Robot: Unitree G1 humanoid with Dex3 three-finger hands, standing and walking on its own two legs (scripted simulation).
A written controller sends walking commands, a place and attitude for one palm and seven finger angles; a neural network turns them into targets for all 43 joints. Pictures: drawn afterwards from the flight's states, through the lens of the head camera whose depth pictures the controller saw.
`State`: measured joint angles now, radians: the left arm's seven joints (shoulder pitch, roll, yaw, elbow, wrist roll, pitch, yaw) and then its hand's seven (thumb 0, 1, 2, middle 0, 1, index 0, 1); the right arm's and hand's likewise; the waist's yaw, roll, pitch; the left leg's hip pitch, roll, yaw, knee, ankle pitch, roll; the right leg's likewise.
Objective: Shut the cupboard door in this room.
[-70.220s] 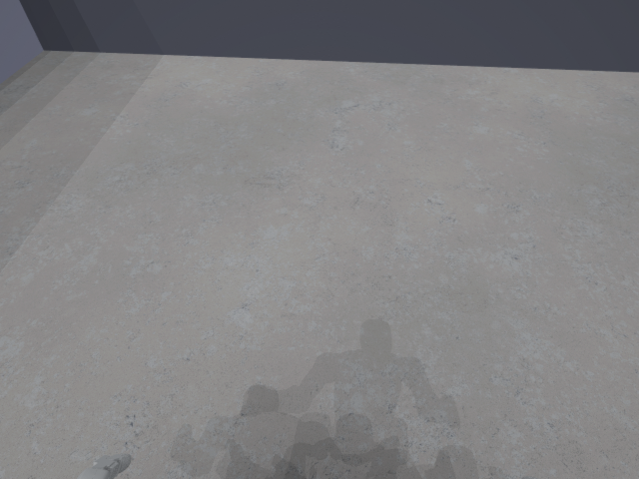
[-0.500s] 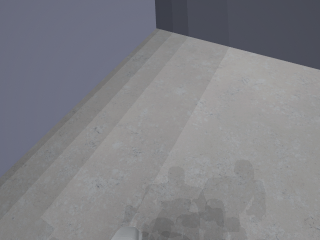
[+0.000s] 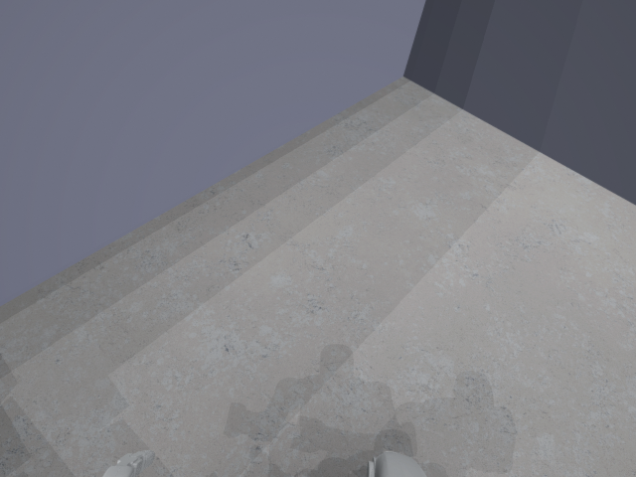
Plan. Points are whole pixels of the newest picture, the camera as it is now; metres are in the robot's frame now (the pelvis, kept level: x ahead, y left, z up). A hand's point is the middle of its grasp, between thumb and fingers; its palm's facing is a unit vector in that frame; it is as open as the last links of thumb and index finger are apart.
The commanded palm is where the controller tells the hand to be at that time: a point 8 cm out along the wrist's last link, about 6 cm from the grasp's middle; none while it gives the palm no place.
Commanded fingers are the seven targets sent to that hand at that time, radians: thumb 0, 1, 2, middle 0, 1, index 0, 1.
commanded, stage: turn to face it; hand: left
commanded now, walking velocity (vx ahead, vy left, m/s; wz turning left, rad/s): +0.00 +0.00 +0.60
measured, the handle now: out of the picture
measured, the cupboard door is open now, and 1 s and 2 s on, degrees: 95 95 95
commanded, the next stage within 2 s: none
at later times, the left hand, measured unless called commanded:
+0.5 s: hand out of the picture +0.09 +0.16 -0.14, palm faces +0.29 -0.92 -0.28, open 7.4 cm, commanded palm none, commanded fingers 0.00 0.90 0.90 -0.20 -0.30 -0.20 -0.30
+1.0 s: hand out of the picture -0.09 +0.20 -0.19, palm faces +0.64 -0.73 -0.24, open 7.4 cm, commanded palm none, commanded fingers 0.00 0.90 0.90 -0.20 -0.30 -0.20 -0.30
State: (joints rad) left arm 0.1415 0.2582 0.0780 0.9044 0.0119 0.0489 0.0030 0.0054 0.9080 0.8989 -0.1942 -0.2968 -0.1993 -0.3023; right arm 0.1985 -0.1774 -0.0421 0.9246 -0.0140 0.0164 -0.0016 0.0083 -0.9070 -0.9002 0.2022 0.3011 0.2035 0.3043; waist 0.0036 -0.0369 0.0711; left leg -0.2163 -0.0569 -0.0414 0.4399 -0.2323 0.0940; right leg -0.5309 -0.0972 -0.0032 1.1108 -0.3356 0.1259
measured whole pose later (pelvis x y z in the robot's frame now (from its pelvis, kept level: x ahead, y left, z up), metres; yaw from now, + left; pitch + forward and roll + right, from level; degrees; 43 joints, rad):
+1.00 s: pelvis +0.02 +0.00 -0.01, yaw +36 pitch +0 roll -3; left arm 0.25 0.28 0.08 0.94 0.01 0.06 0.01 0.01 0.91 0.90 -0.19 -0.30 -0.20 -0.30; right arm 0.09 -0.22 -0.04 0.87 -0.01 0.01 0.00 0.01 -0.91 -0.90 0.20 0.30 0.20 0.30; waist 0.05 -0.03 0.10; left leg -0.25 -0.01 0.00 0.53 -0.28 0.06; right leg -0.49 -0.12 -0.05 1.20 -0.45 0.10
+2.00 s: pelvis +0.05 +0.01 -0.02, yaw +73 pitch +1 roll -1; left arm 0.31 0.28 0.08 0.96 0.01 0.05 0.01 0.01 0.91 0.90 -0.20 -0.30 -0.20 -0.30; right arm 0.05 -0.23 -0.06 0.87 -0.01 0.02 0.02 0.01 -0.91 -0.90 0.20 0.30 0.20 0.30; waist 0.06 -0.06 0.11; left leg -0.32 -0.02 0.08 0.66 -0.36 0.06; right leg -0.35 -0.17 -0.20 0.96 -0.56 0.07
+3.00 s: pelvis +0.07 +0.10 +0.00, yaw +97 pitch +0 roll +2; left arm 0.39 0.15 0.07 1.03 0.02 -0.05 0.01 0.00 0.92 0.90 -0.20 -0.30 -0.20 -0.30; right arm 0.23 -0.26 -0.10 1.01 -0.04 0.05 0.03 0.01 -0.92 -0.90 0.19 0.30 0.19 0.30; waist 0.03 0.04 0.02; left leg -0.57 0.08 -0.03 1.11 -0.20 -0.07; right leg -0.06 -0.09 -0.17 0.38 -0.33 0.00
